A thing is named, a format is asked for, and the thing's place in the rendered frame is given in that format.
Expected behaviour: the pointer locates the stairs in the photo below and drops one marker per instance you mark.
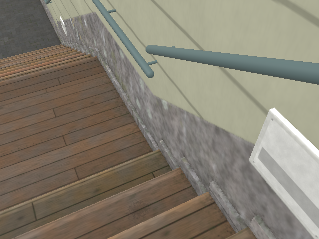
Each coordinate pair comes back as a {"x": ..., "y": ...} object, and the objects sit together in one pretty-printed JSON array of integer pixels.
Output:
[
  {"x": 140, "y": 199},
  {"x": 39, "y": 60}
]

